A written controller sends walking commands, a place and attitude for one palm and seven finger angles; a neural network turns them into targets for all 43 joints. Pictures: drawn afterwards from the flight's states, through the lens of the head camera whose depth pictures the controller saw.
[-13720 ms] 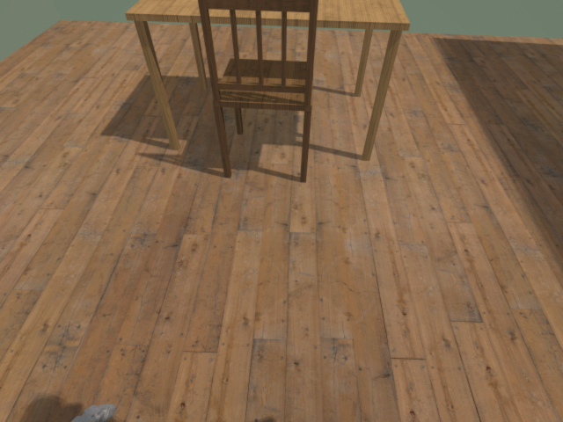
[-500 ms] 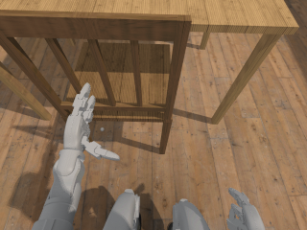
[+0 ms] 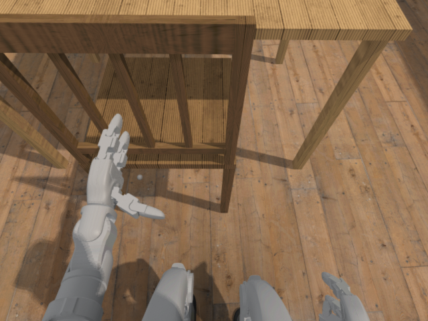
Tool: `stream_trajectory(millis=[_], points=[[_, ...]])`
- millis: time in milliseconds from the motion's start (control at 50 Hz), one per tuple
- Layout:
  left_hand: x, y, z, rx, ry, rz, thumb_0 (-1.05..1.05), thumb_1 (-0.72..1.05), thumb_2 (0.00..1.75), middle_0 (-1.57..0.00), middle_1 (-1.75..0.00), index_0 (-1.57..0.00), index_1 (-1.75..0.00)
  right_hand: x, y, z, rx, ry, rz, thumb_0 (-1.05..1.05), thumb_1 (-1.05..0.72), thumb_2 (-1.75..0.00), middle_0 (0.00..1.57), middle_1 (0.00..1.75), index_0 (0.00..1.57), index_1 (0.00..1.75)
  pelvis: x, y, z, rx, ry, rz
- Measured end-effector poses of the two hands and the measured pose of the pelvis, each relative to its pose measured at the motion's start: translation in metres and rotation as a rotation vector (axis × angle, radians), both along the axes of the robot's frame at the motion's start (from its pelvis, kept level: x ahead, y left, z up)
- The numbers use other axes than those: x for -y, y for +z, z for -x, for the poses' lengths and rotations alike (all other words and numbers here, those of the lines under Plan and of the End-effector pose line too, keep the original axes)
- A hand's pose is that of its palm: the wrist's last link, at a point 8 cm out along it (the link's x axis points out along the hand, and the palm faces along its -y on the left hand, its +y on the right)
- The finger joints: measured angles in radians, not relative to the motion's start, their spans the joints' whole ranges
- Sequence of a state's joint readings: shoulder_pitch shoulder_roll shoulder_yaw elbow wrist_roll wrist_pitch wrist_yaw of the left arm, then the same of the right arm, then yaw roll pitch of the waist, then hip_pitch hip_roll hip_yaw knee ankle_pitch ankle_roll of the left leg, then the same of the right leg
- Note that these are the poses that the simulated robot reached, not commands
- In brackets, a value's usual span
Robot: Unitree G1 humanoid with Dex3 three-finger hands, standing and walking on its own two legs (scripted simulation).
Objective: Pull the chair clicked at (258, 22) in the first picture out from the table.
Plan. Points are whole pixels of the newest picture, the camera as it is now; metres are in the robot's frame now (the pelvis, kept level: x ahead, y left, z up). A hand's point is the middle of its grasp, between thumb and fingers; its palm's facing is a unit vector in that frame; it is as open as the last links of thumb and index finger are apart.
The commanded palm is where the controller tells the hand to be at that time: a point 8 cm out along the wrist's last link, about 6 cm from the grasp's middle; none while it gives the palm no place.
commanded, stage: aim the fingers beside a spindle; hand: left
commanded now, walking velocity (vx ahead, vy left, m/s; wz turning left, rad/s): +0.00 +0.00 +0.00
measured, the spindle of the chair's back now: (137, 108) +0.51 +0.18 +0.03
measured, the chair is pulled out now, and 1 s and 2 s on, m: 0.00 0.00 0.00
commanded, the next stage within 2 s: push the fingers through the gap in 0.18 s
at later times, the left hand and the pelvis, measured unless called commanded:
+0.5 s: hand (137, 169) +0.38 +0.16 +0.03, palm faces +0.01 -1.00 -0.04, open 16.9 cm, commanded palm +0.36 +0.21 +0.02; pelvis +0.00 +0.00 -0.01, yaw +0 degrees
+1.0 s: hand (142, 146) +0.43 +0.16 +0.03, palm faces +0.03 -1.00 -0.03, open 16.9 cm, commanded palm +0.40 +0.21 +0.02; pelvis +0.00 +0.00 +0.00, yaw -1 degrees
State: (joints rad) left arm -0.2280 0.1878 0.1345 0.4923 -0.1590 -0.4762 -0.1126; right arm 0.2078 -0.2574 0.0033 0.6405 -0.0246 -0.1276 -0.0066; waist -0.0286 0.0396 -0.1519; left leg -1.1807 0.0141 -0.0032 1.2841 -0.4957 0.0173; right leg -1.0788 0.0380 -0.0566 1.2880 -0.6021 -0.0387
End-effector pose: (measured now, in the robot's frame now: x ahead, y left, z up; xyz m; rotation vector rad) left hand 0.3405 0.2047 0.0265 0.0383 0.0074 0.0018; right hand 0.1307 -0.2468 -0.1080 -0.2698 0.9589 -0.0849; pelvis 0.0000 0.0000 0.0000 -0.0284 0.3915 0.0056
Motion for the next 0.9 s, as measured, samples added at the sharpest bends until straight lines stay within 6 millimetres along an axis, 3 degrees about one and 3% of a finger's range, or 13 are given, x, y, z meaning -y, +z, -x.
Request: stream_trajectory(millis=[220,420,900], points=[[-0.004,0.003,0.002,0.019,0.015,-0.007,-0.01,-0.5,0.3,-0.06,-0.08,-0.06,-0.08,-0.001,0.002,-0.014,0.044,0.012,-0.002,0.01,-0.91,-0.9,0.2,0.29,0.2,0.3,0.001,-0.001,0.001,0.003,0.0,-0.001],[-0.007,-0.002,-0.003,0.014,0.013,0.0,-0.01,-0.5,0.3,-0.06,-0.08,-0.06,-0.08,-0.004,0.0,-0.014,0.044,0.021,0.004,0.01,-0.9,-0.9,0.2,0.29,0.2,0.3,0.0,-0.004,0.002,-0.002,0.004,0.004],[-0.004,0.003,-0.055,0.015,0.02,-0.002,-0.01,-0.5,0.3,-0.06,-0.08,-0.06,-0.08,0.005,-0.007,0.039,-0.101,-0.052,0.018,0.01,-0.9,-0.9,0.2,0.29,0.2,0.3,-0.003,-0.004,0.004,-0.027,-0.008,0.006]])
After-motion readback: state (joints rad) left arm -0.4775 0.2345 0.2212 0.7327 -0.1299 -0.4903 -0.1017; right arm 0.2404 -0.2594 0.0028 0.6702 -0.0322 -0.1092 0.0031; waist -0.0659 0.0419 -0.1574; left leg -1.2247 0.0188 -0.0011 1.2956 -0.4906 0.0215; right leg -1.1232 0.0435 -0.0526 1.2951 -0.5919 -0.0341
